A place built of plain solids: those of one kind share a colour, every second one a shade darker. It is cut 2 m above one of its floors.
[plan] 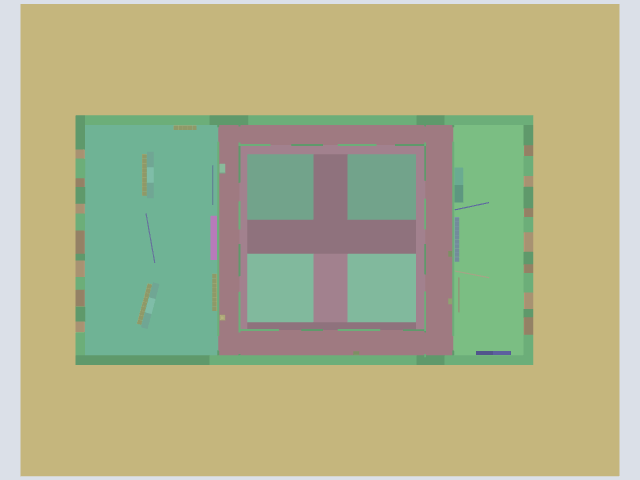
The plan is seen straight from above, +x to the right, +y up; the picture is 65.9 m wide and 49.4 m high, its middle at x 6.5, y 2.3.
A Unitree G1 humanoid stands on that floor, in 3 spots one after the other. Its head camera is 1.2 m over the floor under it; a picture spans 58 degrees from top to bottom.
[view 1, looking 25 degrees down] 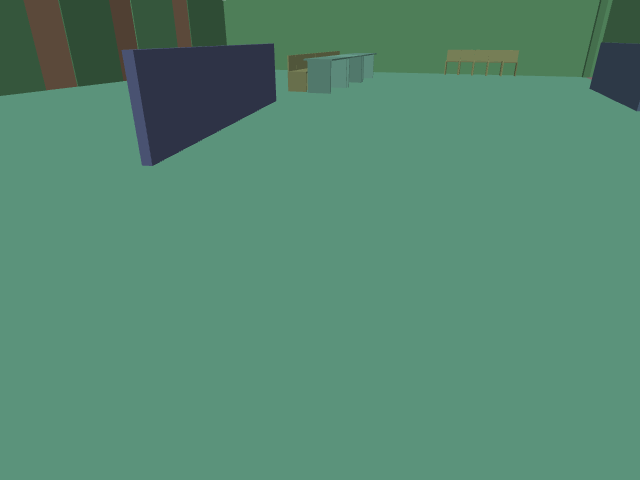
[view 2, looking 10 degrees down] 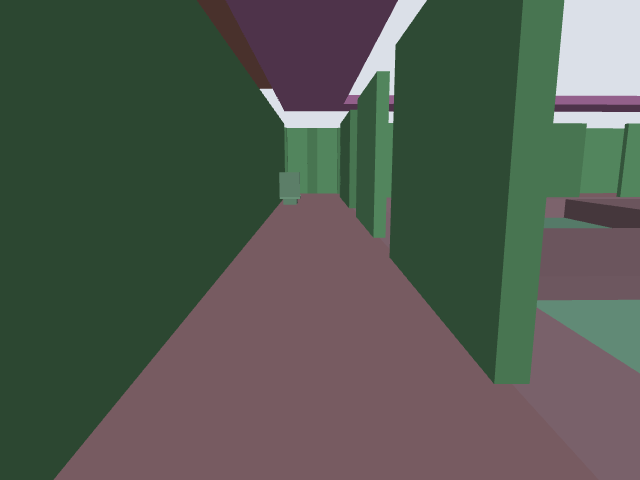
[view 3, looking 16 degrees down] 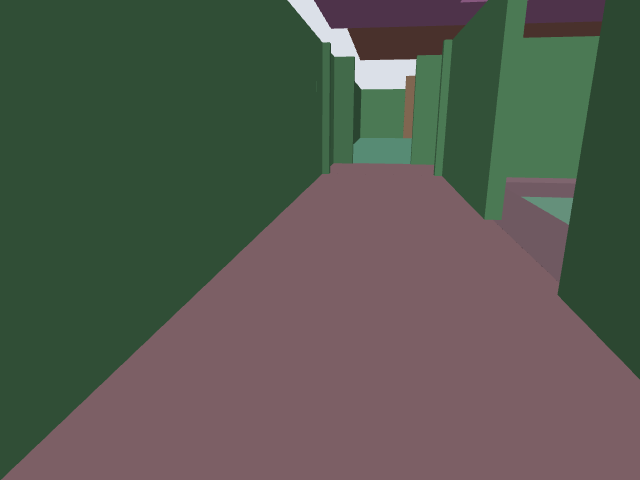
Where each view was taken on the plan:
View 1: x -7.38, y -3.62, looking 109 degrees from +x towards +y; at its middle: floor_refectory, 2.84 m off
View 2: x -2.88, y -3.62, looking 89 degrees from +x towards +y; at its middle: floor_corr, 6.91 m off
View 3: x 7.57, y -8.32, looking -172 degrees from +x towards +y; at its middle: floor_corr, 4.35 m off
